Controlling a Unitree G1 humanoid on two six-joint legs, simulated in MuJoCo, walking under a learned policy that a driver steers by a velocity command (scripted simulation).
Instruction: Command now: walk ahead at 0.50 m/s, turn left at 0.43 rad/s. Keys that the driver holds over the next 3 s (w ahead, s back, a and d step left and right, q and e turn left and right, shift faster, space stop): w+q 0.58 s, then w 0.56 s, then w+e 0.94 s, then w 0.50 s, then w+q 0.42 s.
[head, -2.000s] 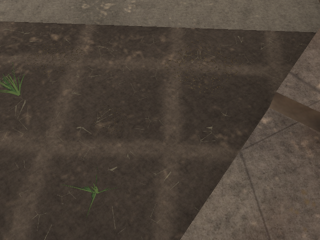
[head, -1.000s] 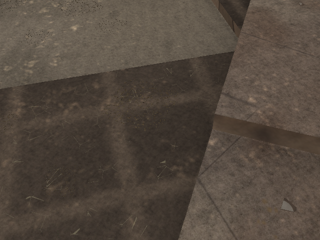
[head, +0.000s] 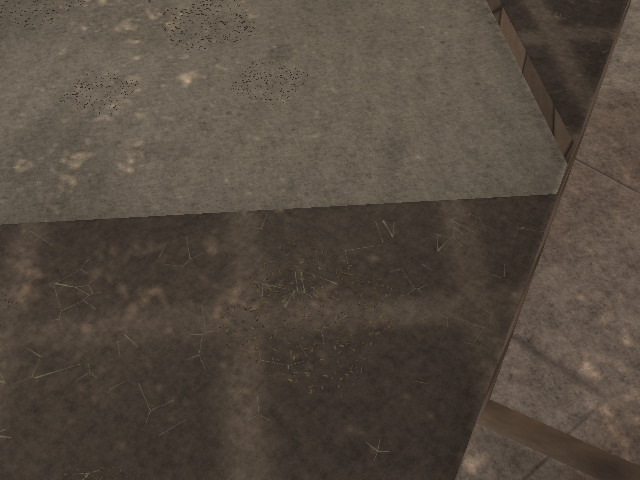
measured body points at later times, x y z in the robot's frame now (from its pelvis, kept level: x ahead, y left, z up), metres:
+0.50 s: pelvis +0.29 +0.12 -0.06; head +0.32 +0.14 +0.39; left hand +0.36 +0.42 -0.17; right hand +0.44 -0.12 -0.17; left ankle +0.24 +0.18 -0.80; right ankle +0.37 -0.05 -0.71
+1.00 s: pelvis +0.58 +0.17 -0.06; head +0.60 +0.18 +0.39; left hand +0.50 +0.40 -0.18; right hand +0.82 +0.03 -0.17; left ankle +0.59 +0.35 -0.74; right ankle +0.61 +0.09 -0.80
